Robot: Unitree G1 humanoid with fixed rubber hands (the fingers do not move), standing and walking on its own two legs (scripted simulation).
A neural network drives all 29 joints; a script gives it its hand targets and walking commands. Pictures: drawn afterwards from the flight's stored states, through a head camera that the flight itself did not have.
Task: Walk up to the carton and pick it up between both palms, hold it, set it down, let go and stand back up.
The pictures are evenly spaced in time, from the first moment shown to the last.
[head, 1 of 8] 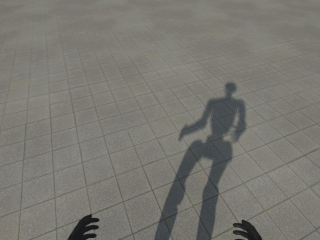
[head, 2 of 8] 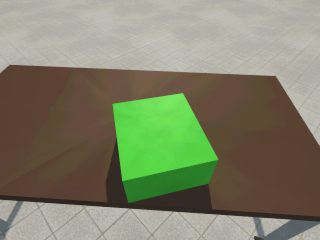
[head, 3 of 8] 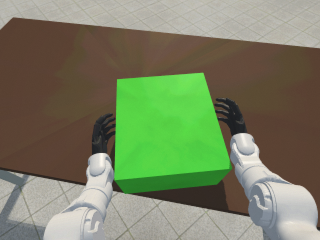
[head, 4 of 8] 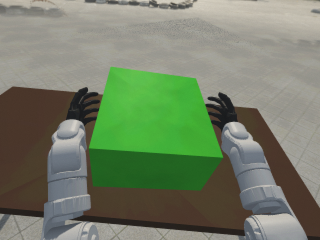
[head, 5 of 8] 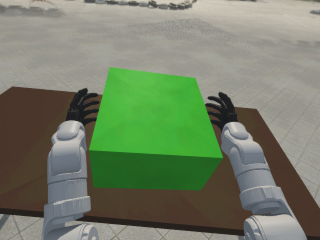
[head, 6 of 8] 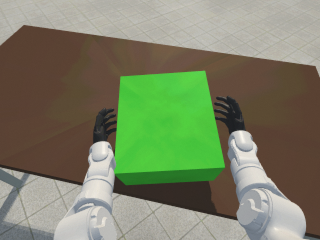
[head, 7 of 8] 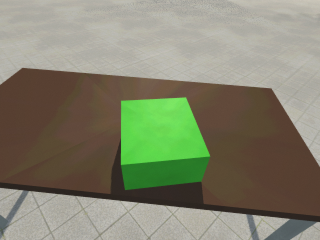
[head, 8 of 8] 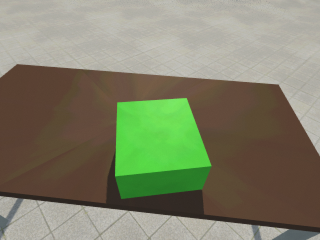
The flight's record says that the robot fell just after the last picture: no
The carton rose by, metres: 0.24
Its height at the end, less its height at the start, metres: +0.00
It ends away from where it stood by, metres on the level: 0.01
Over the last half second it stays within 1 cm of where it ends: yes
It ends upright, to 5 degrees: yes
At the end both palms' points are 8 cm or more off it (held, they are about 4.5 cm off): yes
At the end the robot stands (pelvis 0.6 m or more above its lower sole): yes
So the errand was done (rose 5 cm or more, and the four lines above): yes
